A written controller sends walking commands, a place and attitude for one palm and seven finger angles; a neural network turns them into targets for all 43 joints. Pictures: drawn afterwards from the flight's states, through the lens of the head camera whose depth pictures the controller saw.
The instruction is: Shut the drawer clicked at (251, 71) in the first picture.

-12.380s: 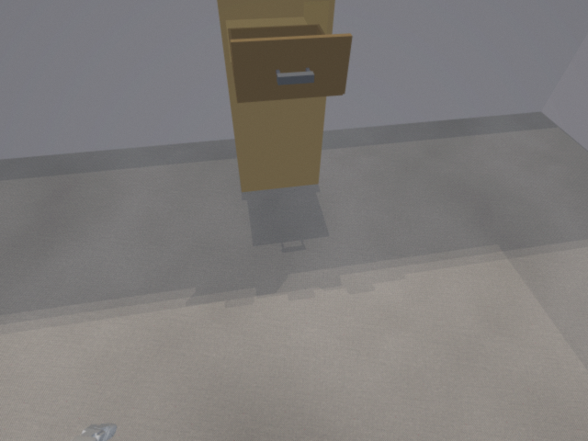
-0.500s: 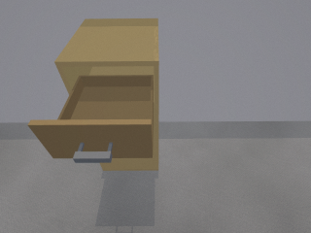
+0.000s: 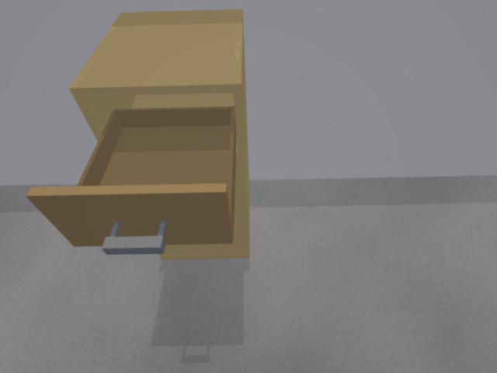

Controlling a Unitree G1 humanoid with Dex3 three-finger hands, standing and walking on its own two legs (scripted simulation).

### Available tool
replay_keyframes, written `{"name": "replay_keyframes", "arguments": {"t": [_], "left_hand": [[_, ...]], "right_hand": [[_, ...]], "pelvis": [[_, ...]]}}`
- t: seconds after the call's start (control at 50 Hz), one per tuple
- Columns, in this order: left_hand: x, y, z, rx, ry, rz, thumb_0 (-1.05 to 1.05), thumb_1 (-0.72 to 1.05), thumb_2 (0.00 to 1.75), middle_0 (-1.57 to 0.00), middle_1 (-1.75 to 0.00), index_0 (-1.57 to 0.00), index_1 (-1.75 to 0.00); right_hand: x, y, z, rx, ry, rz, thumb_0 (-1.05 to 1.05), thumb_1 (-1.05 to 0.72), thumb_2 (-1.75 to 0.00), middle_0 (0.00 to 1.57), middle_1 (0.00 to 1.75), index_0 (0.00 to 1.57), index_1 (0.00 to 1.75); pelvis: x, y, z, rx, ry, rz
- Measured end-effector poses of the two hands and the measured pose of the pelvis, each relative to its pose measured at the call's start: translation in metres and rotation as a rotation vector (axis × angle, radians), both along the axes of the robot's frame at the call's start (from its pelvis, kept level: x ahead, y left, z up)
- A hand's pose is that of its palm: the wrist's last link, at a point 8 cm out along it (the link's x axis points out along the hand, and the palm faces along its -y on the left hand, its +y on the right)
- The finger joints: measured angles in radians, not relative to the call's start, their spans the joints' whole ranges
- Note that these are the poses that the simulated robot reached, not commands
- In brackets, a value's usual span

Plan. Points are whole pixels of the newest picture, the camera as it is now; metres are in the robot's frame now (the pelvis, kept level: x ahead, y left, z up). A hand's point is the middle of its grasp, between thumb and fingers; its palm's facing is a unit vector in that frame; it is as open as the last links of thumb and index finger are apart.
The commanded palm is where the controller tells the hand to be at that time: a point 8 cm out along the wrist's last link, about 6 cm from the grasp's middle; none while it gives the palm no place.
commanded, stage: come to a stop and stand still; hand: left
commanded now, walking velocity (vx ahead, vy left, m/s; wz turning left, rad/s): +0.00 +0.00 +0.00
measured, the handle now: (137, 235) +0.35 +0.23 -0.02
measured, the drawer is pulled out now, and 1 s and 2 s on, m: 0.30 0.30 0.30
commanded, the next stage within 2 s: look again from close up in 0.18 s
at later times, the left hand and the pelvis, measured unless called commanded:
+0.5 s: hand out of the picture +0.01 +0.17 -0.17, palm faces +0.04 -0.98 -0.20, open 7.3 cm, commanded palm none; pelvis +0.01 +0.00 +0.00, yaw +1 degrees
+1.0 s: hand out of the picture +0.00 +0.16 -0.18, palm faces +0.05 -0.98 -0.17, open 7.3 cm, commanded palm none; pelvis +0.02 +0.00 +0.00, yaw +0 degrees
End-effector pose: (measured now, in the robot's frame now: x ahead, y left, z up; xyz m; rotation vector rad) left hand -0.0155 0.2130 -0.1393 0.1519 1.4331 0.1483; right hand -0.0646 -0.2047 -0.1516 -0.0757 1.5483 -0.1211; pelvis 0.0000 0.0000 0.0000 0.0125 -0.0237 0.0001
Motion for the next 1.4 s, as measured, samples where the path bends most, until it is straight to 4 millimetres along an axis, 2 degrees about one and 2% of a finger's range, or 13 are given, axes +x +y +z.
{"name": "replay_keyframes", "arguments": {"t": [0.1, 0.34, 0.46, 0.58, 0.94, 1.14, 1.24, 1.34, 1.4], "left_hand": [[0.006, -0.002, -0.003, -0.003, -0.001, 0.004, 0.01, 0.93, 0.90, -0.20, -0.30, -0.20, -0.30], [0.017, 0.002, -0.003, 0.004, -0.033, 0.017, 0.01, 0.93, 0.90, -0.20, -0.30, -0.20, -0.30], [0.019, 0.003, -0.003, 0.005, -0.040, 0.024, 0.01, 0.93, 0.90, -0.20, -0.30, -0.20, -0.30], [0.017, 0.002, -0.003, -0.001, -0.034, 0.027, 0.01, 0.93, 0.90, -0.20, -0.30, -0.20, -0.30], [0.010, -0.002, -0.005, -0.017, -0.012, 0.033, 0.01, 0.92, 0.90, -0.20, -0.30, -0.20, -0.30], [0.015, 0.000, -0.017, -0.046, 0.003, 0.071, 0.00, 0.91, 0.90, -0.20, -0.30, -0.20, -0.30], [0.026, 0.007, -0.024, -0.057, 0.030, 0.068, 0.00, 0.91, 0.90, -0.20, -0.30, -0.20, -0.30], [0.062, 0.012, -0.021, -0.028, -0.009, 0.054, 0.00, 0.91, 0.90, -0.20, -0.30, -0.20, -0.30], [0.078, 0.018, -0.012, 0.000, -0.045, 0.045, 0.01, 0.92, 0.90, -0.20, -0.30, -0.20, -0.30]], "right_hand": [[0.011, 0.000, 0.001, -0.006, -0.015, -0.001, 0.01, -0.91, -0.90, 0.19, 0.29, 0.20, 0.29], [0.055, -0.001, 0.001, -0.015, -0.115, 0.024, 0.00, -0.91, -0.90, 0.19, 0.29, 0.20, 0.29], [0.065, -0.002, 0.002, -0.020, -0.134, 0.036, 0.00, -0.91, -0.90, 0.19, 0.29, 0.20, 0.29], [0.063, -0.004, 0.003, -0.026, -0.123, 0.037, 0.00, -0.91, -0.90, 0.19, 0.29, 0.20, 0.29], [0.039, 0.002, 0.003, -0.019, -0.056, 0.021, 0.00, -0.91, -0.90, 0.19, 0.29, 0.20, 0.29], [0.036, 0.007, -0.001, -0.028, -0.006, 0.016, 0.00, -0.91, -0.90, 0.19, 0.29, 0.20, 0.29], [0.047, 0.015, 0.000, -0.052, -0.016, 0.001, 0.00, -0.91, -0.90, 0.19, 0.29, 0.20, 0.29], [0.054, 0.024, -0.002, -0.037, 0.010, -0.015, 0.00, -0.91, -0.90, 0.19, 0.29, 0.20, 0.29], [0.068, 0.026, 0.000, -0.026, 0.004, -0.035, 0.00, -0.91, -0.90, 0.20, 0.29, 0.20, 0.29]], "pelvis": [[0.004, -0.003, 0.000, -0.004, -0.003, 0.004], [0.010, -0.004, 0.001, -0.010, -0.007, 0.008], [0.012, -0.003, 0.002, -0.010, -0.009, 0.011], [0.012, -0.002, 0.002, -0.010, -0.010, 0.011], [0.013, -0.001, 0.001, -0.010, -0.009, 0.010], [0.033, 0.006, -0.009, -0.023, 0.008, 0.014], [0.049, 0.015, -0.013, -0.017, 0.009, 0.002], [0.064, 0.014, -0.012, -0.014, -0.011, 0.004], [0.070, 0.013, -0.006, -0.011, -0.007, 0.003]]}}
